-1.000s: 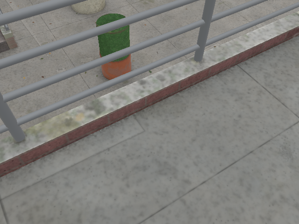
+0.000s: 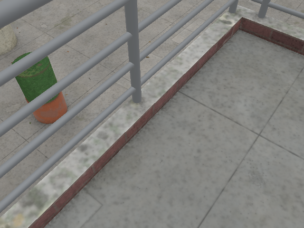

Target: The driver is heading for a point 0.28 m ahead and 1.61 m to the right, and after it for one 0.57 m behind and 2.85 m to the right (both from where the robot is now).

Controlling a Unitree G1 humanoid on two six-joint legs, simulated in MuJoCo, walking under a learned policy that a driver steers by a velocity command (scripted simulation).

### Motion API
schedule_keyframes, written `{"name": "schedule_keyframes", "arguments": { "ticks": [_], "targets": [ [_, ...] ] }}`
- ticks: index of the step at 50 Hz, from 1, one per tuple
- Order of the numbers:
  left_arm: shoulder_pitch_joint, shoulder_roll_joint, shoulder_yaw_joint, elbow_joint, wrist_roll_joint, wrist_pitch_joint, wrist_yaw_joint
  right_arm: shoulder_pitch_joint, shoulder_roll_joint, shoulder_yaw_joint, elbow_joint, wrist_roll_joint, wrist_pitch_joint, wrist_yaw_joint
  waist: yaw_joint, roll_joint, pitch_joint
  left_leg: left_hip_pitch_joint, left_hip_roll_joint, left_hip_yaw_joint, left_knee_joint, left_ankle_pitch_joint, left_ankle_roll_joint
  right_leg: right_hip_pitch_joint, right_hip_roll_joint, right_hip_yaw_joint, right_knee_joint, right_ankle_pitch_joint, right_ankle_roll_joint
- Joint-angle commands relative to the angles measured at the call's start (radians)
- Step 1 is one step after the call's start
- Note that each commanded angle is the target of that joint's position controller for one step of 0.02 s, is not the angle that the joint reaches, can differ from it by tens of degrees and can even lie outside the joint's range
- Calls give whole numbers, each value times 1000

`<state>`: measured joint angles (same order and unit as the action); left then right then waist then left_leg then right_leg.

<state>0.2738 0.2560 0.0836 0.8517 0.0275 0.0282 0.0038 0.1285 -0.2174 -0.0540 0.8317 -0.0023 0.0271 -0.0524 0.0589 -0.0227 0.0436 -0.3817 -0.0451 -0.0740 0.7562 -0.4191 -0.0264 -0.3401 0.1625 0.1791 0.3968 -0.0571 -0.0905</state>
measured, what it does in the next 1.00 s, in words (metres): steps on the spot, turning right: left foot, then right foot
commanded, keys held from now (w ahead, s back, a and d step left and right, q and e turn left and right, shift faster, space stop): e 1.00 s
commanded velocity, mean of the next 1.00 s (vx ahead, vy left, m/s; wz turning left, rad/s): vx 0.01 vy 0.00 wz -0.59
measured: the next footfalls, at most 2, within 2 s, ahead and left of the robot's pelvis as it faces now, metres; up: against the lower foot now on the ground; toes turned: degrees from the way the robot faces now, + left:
left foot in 0.06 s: +0.04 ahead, +0.12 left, +0.00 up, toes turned -8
right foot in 0.54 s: -0.02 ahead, -0.09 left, +0.00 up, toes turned -20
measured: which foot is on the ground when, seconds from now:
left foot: up 0.00-0.04, down 0.06-0.54, up 0.56-1.00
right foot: down 0.00-0.08, up 0.10-0.52, down 0.54-1.00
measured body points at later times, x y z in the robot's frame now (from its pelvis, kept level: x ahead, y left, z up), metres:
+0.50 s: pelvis -0.02 +0.01 +0.00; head +0.02 +0.00 +0.45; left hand +0.21 +0.22 -0.11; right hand -0.01 -0.28 -0.12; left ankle +0.00 +0.12 -0.74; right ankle -0.06 -0.08 -0.72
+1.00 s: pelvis -0.02 -0.01 +0.01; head +0.00 -0.04 +0.45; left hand +0.21 +0.18 -0.10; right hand -0.05 -0.32 -0.10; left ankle +0.07 +0.10 -0.69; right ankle -0.06 -0.07 -0.74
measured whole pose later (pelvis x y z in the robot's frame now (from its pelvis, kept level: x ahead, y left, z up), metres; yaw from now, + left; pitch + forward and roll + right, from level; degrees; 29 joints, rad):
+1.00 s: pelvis -0.02 -0.01 +0.01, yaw -36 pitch +1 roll +1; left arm 0.28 0.30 0.06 0.73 0.02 0.04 -0.01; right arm 0.15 -0.31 -0.05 0.70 -0.01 0.06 -0.02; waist 0.03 0.01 0.05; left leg -0.44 -0.02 -0.07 0.83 -0.39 -0.03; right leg -0.23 0.16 0.23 0.42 -0.19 -0.08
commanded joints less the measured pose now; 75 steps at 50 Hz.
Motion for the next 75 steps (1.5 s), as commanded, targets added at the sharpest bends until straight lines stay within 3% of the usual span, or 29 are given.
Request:
{"name": "schedule_keyframes", "arguments": {
  "ticks": [1, 3, 4, 5, 6, 8, 11, 13, 19, 25, 26, 27, 28, 29, 31, 33, 36, 48, 53, 55, 56, 57, 58, 59, 60, 61, 62, 66, 75],
  "targets": [
    [-22, 142, 34, -61, -2, 0, -4, 110, -78, -11, -45, 18, -23, -8, -52, -96, -89, 97, -28, 2, -179, 6, 33, 100, -269, 385, -122, -113, -113],
    [-65, 117, 28, -83, -17, 2, -3, 182, -118, -19, -32, 12, -40, -15, -93, -39, -75, 320, 33, -29, -503, 123, 65, -46, -168, 321, -60, -320, -15],
    [19, 46, 12, -79, -28, 1, 2, 127, -198, -34, -66, -1, -38, -24, -33, 158, -92, 389, 277, -265, -598, -2, 117, -138, -58, 156, 184, -492, 48],
    [-10, 95, 28, -86, -16, 1, 18, 12, -254, -37, -117, -30, -41, -16, -36, 252, -28, 262, 460, -465, -628, 134, 233, -295, 50, -56, 401, -522, 70],
    [-41, 166, 43, -80, 18, 2, 15, 16, -184, -27, -113, -30, -42, -8, -27, 124, -22, 196, 438, -360, -563, 344, 272, -224, -49, -41, 575, -469, 79],
    [11, 141, 43, -56, 14, 16, -3, -38, -122, -7, -131, -17, -47, 4, 19, 85, -44, 195, 298, -132, -494, 560, 216, -182, -43, -61, 729, -367, 86],
    [-7, 136, 38, -63, 4, 35, -33, 19, -132, -6, -141, -22, -41, 11, -23, 149, -53, 275, 251, -11, -441, 735, 214, -238, -60, -109, 830, -339, 126],
    [-48, 134, 32, -79, -19, 31, -41, 73, -163, -16, -130, -37, -32, 10, -61, 166, -54, 344, 241, 25, -409, 804, 211, -257, -79, -133, 764, -343, 154],
    [-155, 96, 0, -148, -4, 45, -47, 126, -215, -37, -120, -26, -18, 14, -111, 192, -52, 386, 324, 30, -388, 751, 232, -162, -134, -196, 469, -420, 154],
    [-104, 101, -7, -176, -16, 24, -44, 79, -249, -46, -115, -16, -16, 33, -53, 191, -90, 283, 326, 104, -271, 666, 175, 111, -115, -250, 116, -268, 62],
    [-67, 119, -3, -170, -3, 12, -36, 91, -240, -46, -107, -10, -14, 37, -24, 128, -111, 216, 307, 147, -181, 554, 119, 210, -122, -211, -28, -134, 44],
    [-12, 218, 20, -168, 14, -2, -27, 127, -190, -35, -126, -10, -9, 44, -18, -102, -131, 18, 231, 223, 59, 243, 45, 359, -325, 76, -133, -16, 0],
    [3, 346, 49, -183, -11, -4, -25, 79, -126, -13, -194, -22, 5, 35, -21, -261, -95, -216, 53, 200, 204, -246, -6, 341, -568, 392, -104, 369, -161],
    [66, 301, 50, -165, -27, -3, -27, 32, -170, -20, -190, -25, 19, 29, 35, -118, -121, -211, 80, 80, 338, -230, -7, 347, -544, 306, -64, 422, -230],
    [-68, 204, 18, -178, -28, 3, -16, 57, -184, -26, -164, -4, 19, 38, -50, -72, -28, -205, 107, 38, 329, -47, 0, 245, -393, 140, -83, 289, -161],
    [-104, 181, 10, -190, -24, 3, -1, 97, -212, -35, -144, -26, 17, 39, -70, -110, -51, -179, 95, 50, 327, 49, -6, 249, -318, 99, -85, 286, -116],
    [-63, 194, 13, -186, -31, 0, -5, 99, -188, -29, -149, -23, 24, 47, -63, -70, -82, -190, 81, 44, 324, 69, -21, 269, -309, 121, -82, 274, -122],
    [29, 228, 30, -180, -9, 0, -5, -6, -178, -15, -208, -12, 17, 29, -22, -81, -70, -152, 26, -1, 88, 20, -4, 245, -299, 334, -45, 153, -147],
    [-6, 231, 35, -182, -9, 6, -11, 21, -181, -5, -219, 4, 0, 18, -44, -100, -85, 19, -19, -11, -90, 8, 24, 200, -268, 408, -7, 250, -111],
    [-51, 221, 33, -185, -21, 8, -9, 87, -175, -2, -203, 2, -9, 6, -94, -91, -78, 179, -23, -5, -318, 120, 33, 130, -217, 405, 25, 170, -50],
    [-57, 197, 27, -189, -30, 6, -5, 113, -196, -7, -196, -7, -18, -4, -103, -52, -81, 293, 39, -43, -442, 195, 43, 47, -169, 368, 74, 16, 3],
    [18, 118, 9, -189, -31, 2, -3, 84, -265, -16, -213, -18, -20, -13, -50, 157, -107, 390, 275, -259, -523, 160, 97, -59, -59, 202, 266, -356, 64],
    [46, 159, 21, -192, -14, 3, 6, 19, -332, -25, -246, -17, -11, -4, -39, 225, -68, 308, 435, -455, -534, 274, 209, -189, 67, 4, 440, -547, 86],
    [20, 221, 36, -184, 13, 9, 3, 73, -294, -24, -225, -24, -7, 8, -52, 184, -74, 262, 438, -425, -524, 206, 264, -181, -22, -15, 589, -513, 87],
    [7, 225, 39, -173, 14, 12, -10, 48, -226, -5, -225, -23, -10, 18, -42, 146, -38, 229, 367, -341, -543, 48, 238, -195, -53, -10, 633, -430, 82],
    [11, 210, 38, -156, 8, 18, -23, 15, -207, 1, -223, -21, -13, 20, -36, 158, 3, 204, 297, -258, -572, -42, 199, -206, -56, -21, 668, -359, 84],
    [23, 202, 34, -145, 8, 22, -39, 5, -200, 5, -223, -24, -19, 13, -30, 192, -1, 232, 262, -214, -583, -65, 178, -233, -59, -41, 707, -319, 92],
    [-58, 175, 18, -157, 9, 12, -70, 116, -208, -7, -187, -27, -52, 21, -89, 156, 6, 347, 273, -139, -609, -34, 183, -331, -104, -82, 708, -253, 114],
    [-227, 109, -12, -216, 10, -7, -95, 235, -215, -36, -95, -25, -99, 47, -135, 140, 50, 388, 330, 22, -620, 118, 199, -331, -187, -163, 428, -183, 102]
  ]
}}
Velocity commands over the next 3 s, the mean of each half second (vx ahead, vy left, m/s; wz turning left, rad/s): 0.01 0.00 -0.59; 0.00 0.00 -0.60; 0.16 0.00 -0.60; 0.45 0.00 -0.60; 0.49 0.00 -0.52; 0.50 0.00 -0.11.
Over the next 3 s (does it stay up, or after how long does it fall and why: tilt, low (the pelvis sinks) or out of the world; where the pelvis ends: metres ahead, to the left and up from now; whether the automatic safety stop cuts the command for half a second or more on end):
stays up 0.14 -0.79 0.01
